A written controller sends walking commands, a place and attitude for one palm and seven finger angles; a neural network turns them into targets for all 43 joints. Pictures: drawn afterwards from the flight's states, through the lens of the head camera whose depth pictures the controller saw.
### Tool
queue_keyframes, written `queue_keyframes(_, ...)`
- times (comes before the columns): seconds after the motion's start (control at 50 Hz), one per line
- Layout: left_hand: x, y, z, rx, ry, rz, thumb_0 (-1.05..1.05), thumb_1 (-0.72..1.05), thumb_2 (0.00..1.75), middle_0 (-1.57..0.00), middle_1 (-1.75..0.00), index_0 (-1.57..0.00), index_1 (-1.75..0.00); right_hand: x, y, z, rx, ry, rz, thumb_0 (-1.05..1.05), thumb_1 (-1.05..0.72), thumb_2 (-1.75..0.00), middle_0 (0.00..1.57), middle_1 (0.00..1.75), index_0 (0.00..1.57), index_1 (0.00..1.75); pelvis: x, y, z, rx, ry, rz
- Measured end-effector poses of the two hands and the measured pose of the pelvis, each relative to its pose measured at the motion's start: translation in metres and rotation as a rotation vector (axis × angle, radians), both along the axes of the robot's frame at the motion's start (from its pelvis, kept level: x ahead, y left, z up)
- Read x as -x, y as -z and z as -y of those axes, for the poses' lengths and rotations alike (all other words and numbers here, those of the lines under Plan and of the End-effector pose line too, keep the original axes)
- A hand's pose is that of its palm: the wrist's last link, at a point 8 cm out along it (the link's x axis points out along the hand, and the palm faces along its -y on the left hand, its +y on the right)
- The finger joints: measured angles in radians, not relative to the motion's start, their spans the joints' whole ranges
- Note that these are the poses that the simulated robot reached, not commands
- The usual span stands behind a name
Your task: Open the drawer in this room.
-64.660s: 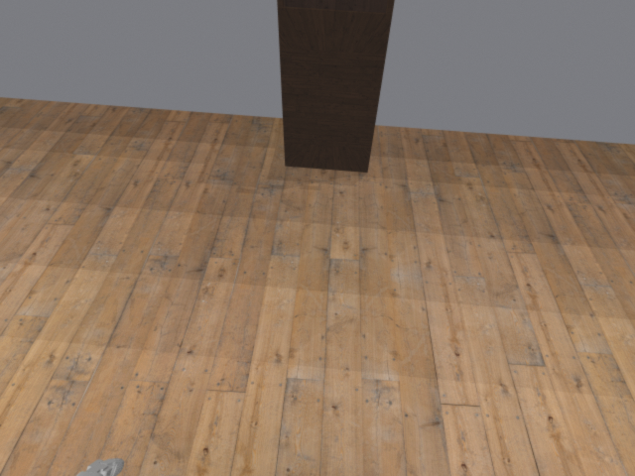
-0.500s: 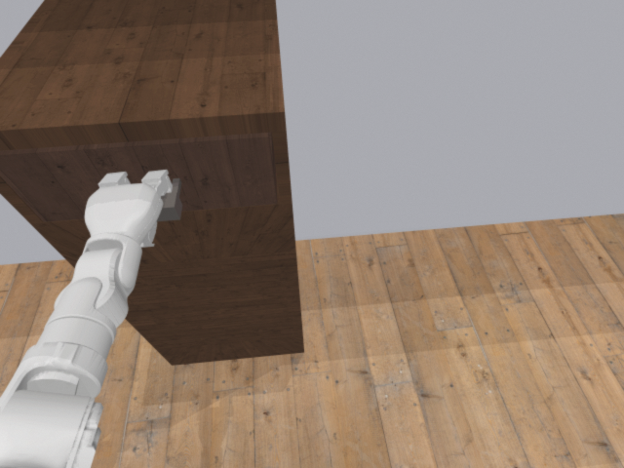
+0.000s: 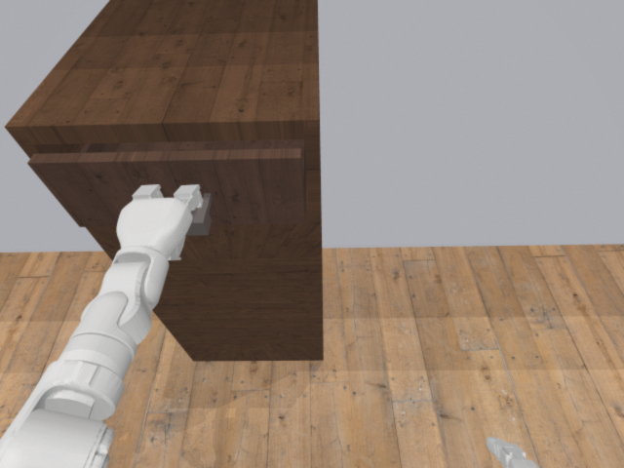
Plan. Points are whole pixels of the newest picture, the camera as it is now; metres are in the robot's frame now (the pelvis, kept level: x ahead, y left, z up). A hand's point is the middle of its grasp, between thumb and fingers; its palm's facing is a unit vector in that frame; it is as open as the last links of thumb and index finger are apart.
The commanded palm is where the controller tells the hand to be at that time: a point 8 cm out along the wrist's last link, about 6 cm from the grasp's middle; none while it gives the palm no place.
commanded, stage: pull the drawer open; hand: left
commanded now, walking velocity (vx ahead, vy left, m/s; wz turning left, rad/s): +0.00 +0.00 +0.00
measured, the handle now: (174, 210) +0.45 +0.22 +0.06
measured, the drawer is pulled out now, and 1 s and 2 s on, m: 0.03 0.12 0.30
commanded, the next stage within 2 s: none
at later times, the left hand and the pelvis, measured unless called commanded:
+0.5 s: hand (159, 294) +0.32 +0.22 +0.04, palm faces +0.02 -0.08 -1.00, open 6.0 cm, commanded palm +0.30 +0.22 +0.10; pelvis +0.01 +0.00 +0.00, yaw -2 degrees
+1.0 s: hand (156, 304) +0.31 +0.21 +0.04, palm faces -0.01 -0.07 -1.00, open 6.1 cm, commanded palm +0.27 +0.22 +0.10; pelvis -0.01 -0.01 +0.00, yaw +0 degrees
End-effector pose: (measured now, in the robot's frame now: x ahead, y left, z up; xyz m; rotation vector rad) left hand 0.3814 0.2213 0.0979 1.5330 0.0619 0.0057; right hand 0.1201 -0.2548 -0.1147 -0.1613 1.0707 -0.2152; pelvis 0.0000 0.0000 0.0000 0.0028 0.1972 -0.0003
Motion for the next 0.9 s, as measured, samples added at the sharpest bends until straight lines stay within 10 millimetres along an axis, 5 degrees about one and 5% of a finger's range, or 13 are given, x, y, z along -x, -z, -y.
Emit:
queue_keyframes(0.18,0.003,0.000,0.000,0.010,-0.002,-0.006,0.01,0.64,0.76,-0.30,-1.34,-0.38,-1.35,0.028,0.004,0.007,-0.011,0.043,-0.039,0.01,-0.91,-0.90,0.20,0.30,0.20,0.30,0.004,0.000,0.004,-0.003,0.017,-0.003)
queue_keyframes(0.32,0.027,0.002,0.000,0.028,0.000,0.018,0.02,0.65,0.77,-0.26,-1.35,-0.38,-1.35,0.041,0.002,0.014,-0.019,0.092,-0.039,0.01,-0.91,-0.90,0.20,0.30,0.20,0.30,-0.003,-0.003,0.002,-0.007,0.048,0.002)
queue_keyframes(0.5,0.079,0.003,0.001,0.040,-0.002,0.054,0.01,0.64,0.81,-0.26,-1.36,-0.39,-1.35,-0.002,-0.005,0.010,-0.008,0.014,0.055,0.01,-0.91,-0.90,0.20,0.30,0.20,0.30,-0.008,-0.003,0.000,-0.007,0.031,0.033)
queue_keyframes(0.7,0.090,0.002,0.004,0.021,-0.034,0.040,0.02,0.63,0.79,-0.28,-1.32,-0.40,-1.37,-0.061,-0.018,-0.017,-0.043,-0.100,0.202,0.01,-0.91,-0.90,0.20,0.30,0.20,0.30,0.003,-0.002,0.005,-0.011,0.001,0.071)
queue_keyframes(0.9,0.090,0.001,0.004,0.029,-0.032,0.022,0.03,0.64,0.76,-0.28,-1.32,-0.40,-1.35,-0.052,-0.018,-0.019,-0.042,-0.119,0.202,0.01,-0.91,-0.90,0.20,0.30,0.20,0.30,0.011,-0.002,0.012,-0.013,-0.003,0.081)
